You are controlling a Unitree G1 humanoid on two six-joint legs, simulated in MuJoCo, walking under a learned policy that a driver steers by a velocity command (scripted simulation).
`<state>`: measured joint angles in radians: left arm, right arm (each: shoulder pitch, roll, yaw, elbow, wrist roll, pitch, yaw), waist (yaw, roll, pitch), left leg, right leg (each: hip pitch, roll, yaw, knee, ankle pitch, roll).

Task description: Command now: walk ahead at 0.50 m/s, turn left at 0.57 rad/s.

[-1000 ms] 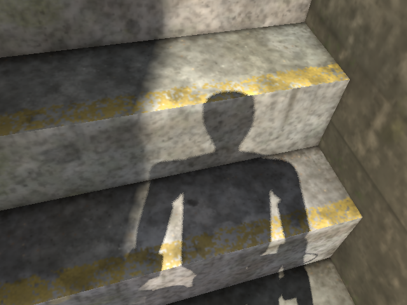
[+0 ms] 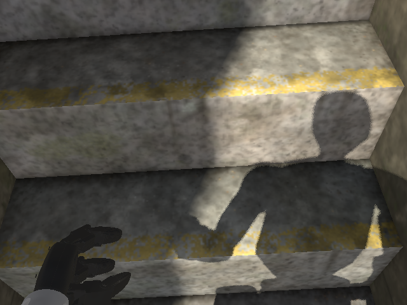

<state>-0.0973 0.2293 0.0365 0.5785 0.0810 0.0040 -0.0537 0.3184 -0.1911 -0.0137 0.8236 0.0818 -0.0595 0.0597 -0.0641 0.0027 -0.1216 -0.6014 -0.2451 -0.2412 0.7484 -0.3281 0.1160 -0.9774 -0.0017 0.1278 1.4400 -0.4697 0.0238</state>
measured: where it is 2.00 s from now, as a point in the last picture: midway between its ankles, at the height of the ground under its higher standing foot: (208, 229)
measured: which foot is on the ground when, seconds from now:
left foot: down 0.00-0.08, up 0.10-0.46, down 0.48-1.00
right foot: up 0.00-0.04, down 0.06-0.50, up 0.52-1.00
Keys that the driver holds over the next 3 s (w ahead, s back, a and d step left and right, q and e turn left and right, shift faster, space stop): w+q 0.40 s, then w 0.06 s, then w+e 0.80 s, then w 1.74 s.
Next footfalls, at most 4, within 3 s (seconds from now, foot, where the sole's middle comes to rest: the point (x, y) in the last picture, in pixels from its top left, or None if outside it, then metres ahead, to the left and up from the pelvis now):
0.06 right None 0.07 -0.15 -0.74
0.48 left None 0.28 0.18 -0.51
1.12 right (220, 202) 0.54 -0.03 -0.28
1.46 left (122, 227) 0.50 0.19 -0.28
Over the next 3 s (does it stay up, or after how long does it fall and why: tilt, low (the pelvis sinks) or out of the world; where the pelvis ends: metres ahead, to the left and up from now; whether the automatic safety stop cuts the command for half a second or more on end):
stays up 0.64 -0.03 0.70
